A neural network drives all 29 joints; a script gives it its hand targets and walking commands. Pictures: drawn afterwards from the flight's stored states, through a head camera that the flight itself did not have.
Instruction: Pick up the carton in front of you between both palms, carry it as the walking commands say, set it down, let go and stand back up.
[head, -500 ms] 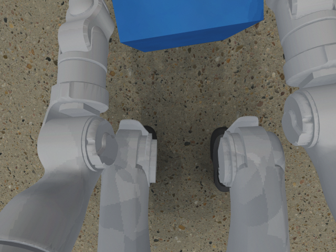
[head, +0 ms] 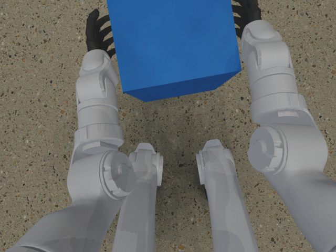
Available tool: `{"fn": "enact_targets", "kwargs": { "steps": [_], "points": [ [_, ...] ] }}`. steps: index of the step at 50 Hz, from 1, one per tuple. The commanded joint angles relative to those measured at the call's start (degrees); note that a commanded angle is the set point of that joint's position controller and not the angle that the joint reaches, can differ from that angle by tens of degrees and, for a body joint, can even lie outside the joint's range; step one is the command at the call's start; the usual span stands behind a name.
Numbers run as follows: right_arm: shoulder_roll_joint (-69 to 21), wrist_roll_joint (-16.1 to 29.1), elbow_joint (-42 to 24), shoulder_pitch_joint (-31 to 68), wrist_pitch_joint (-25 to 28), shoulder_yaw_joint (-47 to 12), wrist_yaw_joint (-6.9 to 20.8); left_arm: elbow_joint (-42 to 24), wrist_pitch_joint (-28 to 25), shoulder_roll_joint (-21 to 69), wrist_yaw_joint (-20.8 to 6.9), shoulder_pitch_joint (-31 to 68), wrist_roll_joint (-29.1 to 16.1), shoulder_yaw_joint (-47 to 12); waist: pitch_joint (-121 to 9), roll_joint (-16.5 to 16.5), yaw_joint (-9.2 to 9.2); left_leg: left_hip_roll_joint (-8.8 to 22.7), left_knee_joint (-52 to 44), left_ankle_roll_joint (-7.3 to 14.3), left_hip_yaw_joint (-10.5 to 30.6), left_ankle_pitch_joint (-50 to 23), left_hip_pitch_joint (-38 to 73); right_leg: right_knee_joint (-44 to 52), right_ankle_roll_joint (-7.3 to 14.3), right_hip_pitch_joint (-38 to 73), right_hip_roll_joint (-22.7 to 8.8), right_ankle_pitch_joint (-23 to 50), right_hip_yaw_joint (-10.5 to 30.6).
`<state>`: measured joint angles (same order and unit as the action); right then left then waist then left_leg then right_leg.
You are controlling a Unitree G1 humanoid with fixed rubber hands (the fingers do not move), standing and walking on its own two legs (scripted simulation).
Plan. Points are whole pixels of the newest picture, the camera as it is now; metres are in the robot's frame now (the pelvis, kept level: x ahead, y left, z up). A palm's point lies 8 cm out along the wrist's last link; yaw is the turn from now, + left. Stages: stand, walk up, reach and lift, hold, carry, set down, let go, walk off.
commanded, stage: reach and lift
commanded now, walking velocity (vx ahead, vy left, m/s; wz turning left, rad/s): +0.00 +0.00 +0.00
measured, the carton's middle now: (173, 48) +0.54 -0.01 -0.14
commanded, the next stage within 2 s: none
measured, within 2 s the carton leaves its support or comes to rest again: neither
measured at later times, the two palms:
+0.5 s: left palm (49, 35) +0.47 +0.14 +0.09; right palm (297, 5) +0.48 -0.15 +0.09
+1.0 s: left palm out of the picture +0.43 +0.15 +0.24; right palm out of the picture +0.42 -0.15 +0.24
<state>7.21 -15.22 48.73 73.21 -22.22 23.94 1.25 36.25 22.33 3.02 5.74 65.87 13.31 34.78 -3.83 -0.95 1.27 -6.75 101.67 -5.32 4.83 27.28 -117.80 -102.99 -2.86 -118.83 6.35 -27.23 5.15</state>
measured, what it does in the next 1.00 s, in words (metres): rises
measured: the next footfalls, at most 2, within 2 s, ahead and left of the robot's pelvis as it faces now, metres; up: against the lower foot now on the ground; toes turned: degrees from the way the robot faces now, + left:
none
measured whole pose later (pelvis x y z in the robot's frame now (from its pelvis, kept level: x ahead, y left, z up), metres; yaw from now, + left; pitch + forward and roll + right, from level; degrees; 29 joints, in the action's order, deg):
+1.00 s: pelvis +0.10 +0.01 +0.26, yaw -2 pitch +16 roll +0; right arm -7.0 -13.0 31.0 23.0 -21.7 18.6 -0.6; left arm 29.7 21.1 9.1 3.1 22.2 12.2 20.1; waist -9.6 -0.4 0.3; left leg -4.1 45.8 -1.3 7.8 19.5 -42.3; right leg -46.0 -1.3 -42.4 3.9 -19.5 7.7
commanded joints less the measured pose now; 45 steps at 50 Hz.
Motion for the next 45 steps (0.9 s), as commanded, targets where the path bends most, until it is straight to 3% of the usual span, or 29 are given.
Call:
{"fn": "enact_targets", "kwargs": {
  "steps": [1,10,30,45],
  "points": [
    [-62.7,10.1,-1.7,31.7,0.2,-23.1,13.4,1.0,0.1,57.3,-15.0,43.7,-10.4,-33.7,-69.3,2.8,-0.21,-3.4,-10.7,2.6,-11.7,-7.7,36.0,12.9,1.8,39.7,2.8,7.5,-10.3],
    [-68.5,13.5,-7.8,21.5,-0.6,-30.9,12.8,-1.4,0.7,61.0,-16.3,31.5,-13.4,-40.6,-68.3,4.8,-0.06,-3.6,-17.0,2.4,-10.2,-14.0,42.7,19.1,0.6,50.0,3.2,15.3,-9.1],
    [-71.9,10.4,-8.6,0.4,3.2,-31.4,10.9,1.9,-2.8,63.7,-16.6,7.9,-9.6,-41.7,-49.3,2.2,-0.59,-2.7,-38.8,3.6,-5.2,-13.2,61.7,40.4,1.6,69.1,2.5,14.9,-4.3],
    [-72.9,10.6,-14.9,-16.8,2.6,-37.1,11.3,-1.8,-2.1,64.7,-16.9,-10.6,-9.2,-47.8,-36.8,1.2,-1.0,-0.6,-57.4,4.3,-1.0,-22.7,85.9,58.3,2.3,88.9,0.8,23.1,-1.2]
  ]
}}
